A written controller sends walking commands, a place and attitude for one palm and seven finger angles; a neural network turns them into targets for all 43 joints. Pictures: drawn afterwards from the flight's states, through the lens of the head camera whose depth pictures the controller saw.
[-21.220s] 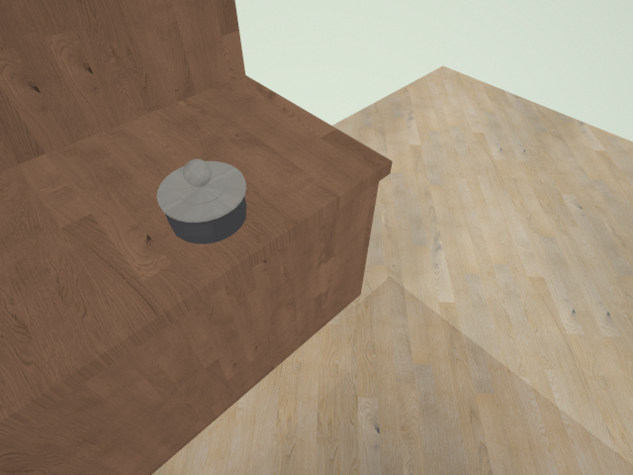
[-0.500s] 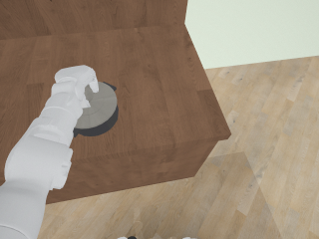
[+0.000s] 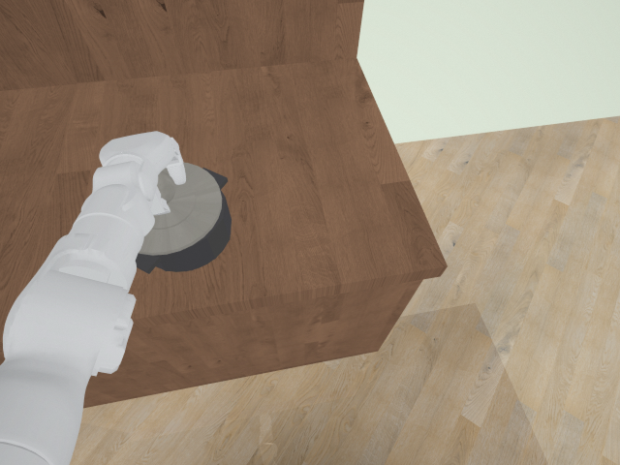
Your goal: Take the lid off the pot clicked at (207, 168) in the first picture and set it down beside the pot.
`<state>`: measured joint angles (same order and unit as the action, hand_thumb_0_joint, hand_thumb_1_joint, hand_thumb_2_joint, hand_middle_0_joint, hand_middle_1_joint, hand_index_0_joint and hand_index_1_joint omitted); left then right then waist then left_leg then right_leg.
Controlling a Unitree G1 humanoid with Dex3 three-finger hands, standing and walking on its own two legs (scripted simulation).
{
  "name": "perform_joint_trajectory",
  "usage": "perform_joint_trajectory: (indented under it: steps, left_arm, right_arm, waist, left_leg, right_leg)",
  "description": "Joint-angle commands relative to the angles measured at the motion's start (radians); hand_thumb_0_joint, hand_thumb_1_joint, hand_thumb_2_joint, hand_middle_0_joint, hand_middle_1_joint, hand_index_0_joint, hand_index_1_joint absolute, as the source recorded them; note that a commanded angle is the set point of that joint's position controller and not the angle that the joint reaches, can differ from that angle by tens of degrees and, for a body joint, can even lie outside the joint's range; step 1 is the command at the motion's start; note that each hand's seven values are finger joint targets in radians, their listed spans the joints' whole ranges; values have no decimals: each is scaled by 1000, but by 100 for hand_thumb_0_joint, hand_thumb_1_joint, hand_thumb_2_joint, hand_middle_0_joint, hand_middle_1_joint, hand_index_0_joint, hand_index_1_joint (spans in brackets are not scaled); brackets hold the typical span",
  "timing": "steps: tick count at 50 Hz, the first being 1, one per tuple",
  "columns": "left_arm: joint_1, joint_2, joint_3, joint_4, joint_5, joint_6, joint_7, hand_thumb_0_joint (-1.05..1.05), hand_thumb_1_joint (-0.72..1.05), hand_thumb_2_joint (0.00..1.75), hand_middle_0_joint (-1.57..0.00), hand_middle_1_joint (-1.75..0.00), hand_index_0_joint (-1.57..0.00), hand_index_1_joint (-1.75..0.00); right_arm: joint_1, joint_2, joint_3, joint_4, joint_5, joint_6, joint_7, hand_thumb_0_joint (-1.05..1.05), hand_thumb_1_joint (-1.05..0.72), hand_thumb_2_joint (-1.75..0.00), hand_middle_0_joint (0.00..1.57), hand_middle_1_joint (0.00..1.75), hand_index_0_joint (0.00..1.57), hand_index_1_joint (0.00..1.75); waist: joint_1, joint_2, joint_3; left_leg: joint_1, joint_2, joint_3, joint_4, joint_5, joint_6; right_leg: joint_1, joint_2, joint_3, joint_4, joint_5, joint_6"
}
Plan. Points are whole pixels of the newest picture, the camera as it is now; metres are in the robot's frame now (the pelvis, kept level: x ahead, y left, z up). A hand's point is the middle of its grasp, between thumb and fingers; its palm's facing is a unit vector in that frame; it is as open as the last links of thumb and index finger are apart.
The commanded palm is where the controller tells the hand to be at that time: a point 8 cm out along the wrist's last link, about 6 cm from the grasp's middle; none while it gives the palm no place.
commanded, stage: lift the lid straight up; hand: left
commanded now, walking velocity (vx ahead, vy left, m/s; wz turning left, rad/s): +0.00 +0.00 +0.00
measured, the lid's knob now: (156, 188) +0.52 +0.17 +0.02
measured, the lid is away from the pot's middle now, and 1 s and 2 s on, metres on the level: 0.01 0.00 0.02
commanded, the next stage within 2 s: move the lid sideways beside the pot in 1.70 s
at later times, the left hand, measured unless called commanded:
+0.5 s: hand (147, 171) +0.49 +0.16 +0.09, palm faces -0.37 -0.09 -0.93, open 7.8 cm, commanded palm +0.51 +0.16 +0.15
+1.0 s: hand (136, 149) +0.49 +0.16 +0.13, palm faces -0.33 -0.08 -0.94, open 7.8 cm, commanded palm +0.51 +0.16 +0.19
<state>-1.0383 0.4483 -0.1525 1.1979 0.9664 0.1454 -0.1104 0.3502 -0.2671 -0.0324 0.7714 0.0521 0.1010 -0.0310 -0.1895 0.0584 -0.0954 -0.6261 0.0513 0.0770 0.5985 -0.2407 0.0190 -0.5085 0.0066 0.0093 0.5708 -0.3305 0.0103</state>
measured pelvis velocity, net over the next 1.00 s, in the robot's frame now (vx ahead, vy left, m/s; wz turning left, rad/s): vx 0.00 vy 0.00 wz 0.02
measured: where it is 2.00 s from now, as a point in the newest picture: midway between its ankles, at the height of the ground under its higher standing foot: outside the picture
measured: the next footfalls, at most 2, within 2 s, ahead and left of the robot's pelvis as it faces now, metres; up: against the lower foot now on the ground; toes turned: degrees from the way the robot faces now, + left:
none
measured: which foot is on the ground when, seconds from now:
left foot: down 0.00-1.00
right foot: down 0.00-1.00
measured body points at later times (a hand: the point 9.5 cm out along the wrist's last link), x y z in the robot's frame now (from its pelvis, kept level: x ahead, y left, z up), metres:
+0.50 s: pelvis +0.00 +0.00 +0.01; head +0.07 -0.02 +0.45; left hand +0.51 +0.16 +0.14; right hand +0.01 -0.28 -0.13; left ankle +0.02 +0.11 -0.73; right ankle -0.04 -0.13 -0.73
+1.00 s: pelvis +0.00 +0.00 +0.01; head +0.06 -0.02 +0.45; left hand +0.51 +0.16 +0.18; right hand +0.03 -0.28 -0.13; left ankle +0.02 +0.11 -0.73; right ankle -0.04 -0.13 -0.73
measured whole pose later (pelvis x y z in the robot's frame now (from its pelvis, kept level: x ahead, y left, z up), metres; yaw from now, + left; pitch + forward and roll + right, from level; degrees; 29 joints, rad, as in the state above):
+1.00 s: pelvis +0.00 +0.00 +0.01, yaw +1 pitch +11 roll +0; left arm -1.12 0.43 -0.22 1.12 0.93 0.20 -0.24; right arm 0.30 -0.28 -0.02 0.76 0.07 0.06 -0.04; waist -0.14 0.07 -0.08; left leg -0.50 0.03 0.07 0.51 -0.21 0.02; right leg -0.39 -0.01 0.00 0.51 -0.31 0.01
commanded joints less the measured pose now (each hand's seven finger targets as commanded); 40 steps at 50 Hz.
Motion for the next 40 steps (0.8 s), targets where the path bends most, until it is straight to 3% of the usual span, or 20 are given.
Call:
perform_joint_trajectory:
  steps: [1,6,7,8,10,11,15,19,22,23,26,28,30,32,34,35,37,38,39,40]
  left_arm:
    - [-608,205,-8,-231,-4,0,31,0,63,89,-75,-112,-83,-115]
    - [-618,226,2,-230,-18,-20,5,0,63,89,-75,-112,-83,-115]
    - [-618,190,-29,-213,-17,-17,2,0,63,89,-75,-112,-83,-115]
    - [-639,194,-24,-243,-19,-22,6,0,63,89,-75,-112,-83,-115]
    - [-662,265,29,-296,-16,-35,11,0,63,89,-75,-112,-83,-115]
    - [-630,281,44,-260,-6,-28,15,0,63,89,-75,-112,-83,-115]
    - [-630,215,-5,-236,-9,5,19,0,63,89,-75,-112,-83,-115]
    - [-629,250,29,-267,-11,18,7,0,63,89,-75,-112,-83,-115]
    - [-605,223,1,-231,-13,35,-16,0,63,89,-75,-112,-83,-115]
    - [-613,244,11,-233,-6,35,-19,0,63,89,-75,-112,-83,-115]
    - [-641,210,-14,-298,-14,19,-37,0,63,89,-75,-112,-83,-115]
    - [-633,248,13,-272,-14,20,-42,0,63,89,-75,-112,-83,-115]
    - [-634,228,-6,-266,-28,20,-50,0,63,89,-75,-112,-83,-115]
    - [-666,237,-4,-298,-21,18,-48,0,63,89,-75,-112,-83,-115]
    - [-685,211,-20,-331,-17,7,-52,0,63,89,-75,-112,-83,-115]
    - [-671,168,-51,-301,-28,15,-55,0,63,89,-75,-112,-83,-115]
    - [-666,257,16,-285,-24,25,-50,0,63,89,-75,-112,-83,-115]
    - [-677,221,-17,-287,-27,29,-53,0,63,89,-75,-112,-83,-115]
    - [-714,215,-17,-337,-32,21,-56,0,63,89,-75,-112,-83,-115]
    - [-686,211,-21,-291,-26,30,-57,0,63,89,-75,-112,-83,-115]
  right_arm:
    - [110,-174,-61,-44,3,-24,-12,0,-90,-90,20,30,20,30]
    - [110,-179,-57,-39,4,-36,-21,0,-90,-90,20,30,20,30]
    - [101,-177,-54,-39,7,-37,-21,0,-90,-90,20,30,20,30]
    - [103,-178,-56,-37,7,-42,-20,0,-90,-90,20,30,20,30]
    - [103,-176,-55,-46,3,-49,-22,0,-90,-90,20,30,20,30]
    - [99,-174,-53,-49,4,-47,-24,0,-90,-90,20,30,20,30]
    - [82,-175,-52,-50,6,-45,-16,0,-90,-90,20,30,20,30]
    - [65,-171,-52,-66,5,-45,-14,0,-90,-90,20,30,20,30]
    - [58,-175,-51,-64,7,-39,-12,0,-90,-90,20,30,20,30]
    - [55,-178,-48,-64,10,-37,-15,0,-90,-90,20,30,20,30]
    - [45,-167,-51,-76,7,-43,-17,0,-90,-90,20,30,20,30]
    - [46,-176,-47,-69,10,-41,-22,0,-90,-90,20,30,20,30]
    - [36,-173,-43,-73,9,-41,-24,0,-90,-90,20,30,20,30]
    - [35,-173,-44,-74,13,-48,-27,0,-90,-90,20,30,20,30]
    - [32,-166,-42,-79,13,-56,-28,0,-90,-90,20,30,20,30]
    - [30,-165,-44,-73,13,-55,-25,0,-90,-90,20,30,20,30]
    - [35,-174,-41,-71,12,-55,-26,0,-90,-90,20,30,20,30]
    - [25,-171,-38,-75,15,-57,-27,0,-90,-90,20,30,20,30]
    - [22,-168,-39,-78,14,-65,-25,0,-90,-90,20,30,20,30]
    - [22,-168,-39,-74,13,-63,-25,0,-90,-90,20,30,20,30]
  waist:
    - [-13,29,-447]
    - [-15,-2,-446]
    - [-18,2,-412]
    - [-17,8,-426]
    - [0,44,-495]
    - [6,16,-488]
    - [5,11,-439]
    - [24,8,-501]
    - [17,-24,-435]
    - [17,-44,-437]
    - [20,12,-467]
    - [21,-30,-429]
    - [19,-32,-402]
    - [21,-24,-427]
    - [25,7,-461]
    - [15,1,-416]
    - [27,-41,-432]
    - [23,-25,-421]
    - [28,-4,-450]
    - [25,-17,-424]
  left_leg:
    - [504,-43,-41,6,345,54]
    - [511,-45,-45,-2,338,57]
    - [500,-46,-43,-5,319,56]
    - [512,-44,-42,-7,313,57]
    - [543,-49,-42,-1,361,57]
    - [525,-51,-45,-6,357,55]
    - [507,-47,-38,-14,362,52]
    - [532,-57,-38,-14,400,56]
    - [506,-56,-33,-21,370,57]
    - [499,-57,-36,-27,350,58]
    - [557,-59,-36,-27,386,59]
    - [529,-56,-37,-35,361,60]
    - [510,-59,-30,-42,341,62]
    - [538,-55,-37,-47,333,62]
    - [576,-58,-46,-43,381,60]
    - [575,-53,-43,-41,372,60]
    - [550,-57,-43,-49,345,61]
    - [543,-61,-40,-55,324,60]
    - [567,-58,-42,-51,354,60]
    - [558,-59,-41,-51,343,61]
  right_leg:
    - [-14,57,-50,-71,407,-31]
    - [-4,55,-47,-73,406,-29]
    - [-24,54,-48,-79,386,-30]
    - [-23,54,-48,-79,381,-29]
    - [27,50,-36,-71,441,-31]
    - [37,50,-41,-71,437,-32]
    - [30,48,-46,-75,442,-32]
    - [78,46,-38,-79,500,-33]
    - [74,44,-41,-89,489,-29]
    - [77,45,-40,-93,477,-28]
    - [76,44,-40,-96,485,-30]
    - [77,43,-42,-99,474,-29]
    - [91,39,-39,-106,472,-28]
    - [82,39,-41,-107,449,-29]
    - [72,42,-43,-105,459,-35]
    - [53,41,-47,-108,444,-31]
    - [88,40,-40,-108,449,-29]
    - [79,40,-42,-110,436,-28]
    - [85,37,-43,-108,457,-31]
    - [84,39,-42,-111,447,-30]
